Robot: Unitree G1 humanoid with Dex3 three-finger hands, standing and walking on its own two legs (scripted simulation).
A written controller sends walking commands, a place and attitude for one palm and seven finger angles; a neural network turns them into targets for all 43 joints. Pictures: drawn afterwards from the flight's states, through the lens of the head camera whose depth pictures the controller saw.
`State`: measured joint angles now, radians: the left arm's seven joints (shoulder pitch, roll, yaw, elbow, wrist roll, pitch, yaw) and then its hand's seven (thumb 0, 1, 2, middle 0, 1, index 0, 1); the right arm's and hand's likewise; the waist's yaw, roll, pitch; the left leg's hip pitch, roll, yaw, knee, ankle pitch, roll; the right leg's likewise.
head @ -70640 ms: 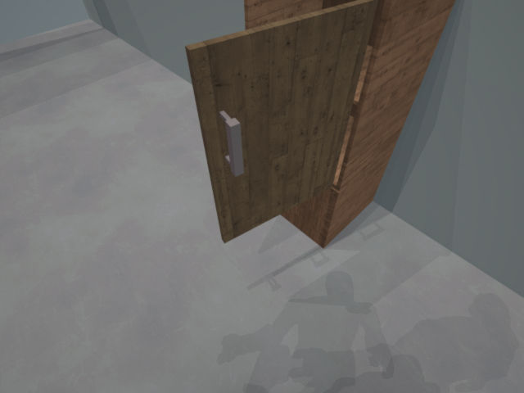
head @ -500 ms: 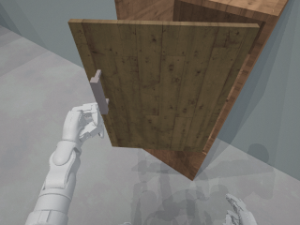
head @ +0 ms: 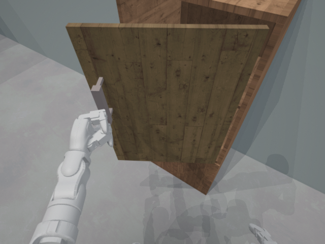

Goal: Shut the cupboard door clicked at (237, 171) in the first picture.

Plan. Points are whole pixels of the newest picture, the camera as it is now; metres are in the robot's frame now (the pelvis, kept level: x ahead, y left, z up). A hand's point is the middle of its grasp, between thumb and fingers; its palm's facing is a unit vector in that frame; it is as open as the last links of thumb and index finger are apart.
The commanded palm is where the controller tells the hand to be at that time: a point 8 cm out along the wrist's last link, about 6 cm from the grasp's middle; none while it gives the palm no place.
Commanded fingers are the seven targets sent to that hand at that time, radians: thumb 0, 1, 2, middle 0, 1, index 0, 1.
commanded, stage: bring the fist close to the handle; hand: left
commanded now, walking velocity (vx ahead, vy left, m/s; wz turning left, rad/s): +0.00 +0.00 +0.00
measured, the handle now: (104, 101) +0.47 +0.18 +0.08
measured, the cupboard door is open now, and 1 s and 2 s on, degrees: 31 20 10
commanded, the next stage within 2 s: push the door shut along its arc in 0.02 s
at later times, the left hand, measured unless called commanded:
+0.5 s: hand (111, 116) +0.41 +0.15 +0.09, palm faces -0.11 -0.99 -0.02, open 3.1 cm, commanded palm +0.40 +0.19 +0.08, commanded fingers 0.00 0.90 0.90 -1.30 -1.50 -1.30 -1.50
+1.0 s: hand (120, 103) +0.46 +0.13 +0.09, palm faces -0.23 -0.97 -0.01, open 3.1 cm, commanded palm +0.47 +0.17 +0.08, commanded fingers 0.00 0.90 0.90 -1.30 -1.50 -1.30 -1.50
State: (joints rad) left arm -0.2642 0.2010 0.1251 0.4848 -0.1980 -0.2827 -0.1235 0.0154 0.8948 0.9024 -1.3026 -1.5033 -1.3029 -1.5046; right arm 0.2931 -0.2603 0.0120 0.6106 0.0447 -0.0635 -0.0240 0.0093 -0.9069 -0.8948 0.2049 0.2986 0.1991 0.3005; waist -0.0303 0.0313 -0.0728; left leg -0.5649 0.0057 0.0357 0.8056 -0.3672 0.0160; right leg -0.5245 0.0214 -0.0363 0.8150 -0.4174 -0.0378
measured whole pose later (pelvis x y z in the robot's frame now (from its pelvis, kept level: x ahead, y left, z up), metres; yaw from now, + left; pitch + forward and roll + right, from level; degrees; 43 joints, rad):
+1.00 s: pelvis -0.02 +0.02 -0.02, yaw +1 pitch +16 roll -2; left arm -0.93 0.37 0.16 1.16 -0.19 -0.34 -0.32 0.02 0.90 0.90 -1.30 -1.50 -1.31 -1.50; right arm 0.36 -0.29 0.02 0.69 0.03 -0.07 -0.02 0.01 -0.91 -0.89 0.21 0.30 0.20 0.30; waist -0.13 0.03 -0.09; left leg -0.85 0.00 0.01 0.96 -0.38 0.04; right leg -0.78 0.01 -0.07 0.93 -0.43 -0.02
